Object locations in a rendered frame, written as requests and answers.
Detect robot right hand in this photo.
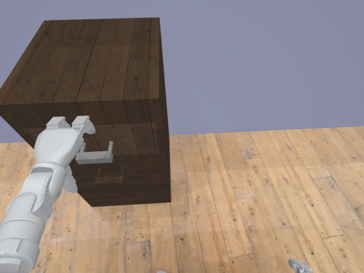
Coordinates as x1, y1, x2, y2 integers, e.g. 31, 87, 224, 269
288, 259, 312, 273

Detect cabinet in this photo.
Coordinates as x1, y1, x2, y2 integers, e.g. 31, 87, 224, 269
0, 18, 171, 207

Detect robot left hand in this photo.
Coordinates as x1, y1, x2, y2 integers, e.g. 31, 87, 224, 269
34, 115, 96, 193

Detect drawer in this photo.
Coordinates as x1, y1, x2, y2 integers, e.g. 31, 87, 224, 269
23, 123, 159, 157

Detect left robot forearm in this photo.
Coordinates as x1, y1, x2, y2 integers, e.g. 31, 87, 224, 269
0, 162, 67, 272

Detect handle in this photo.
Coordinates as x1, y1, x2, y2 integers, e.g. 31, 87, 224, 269
75, 141, 113, 164
94, 176, 125, 187

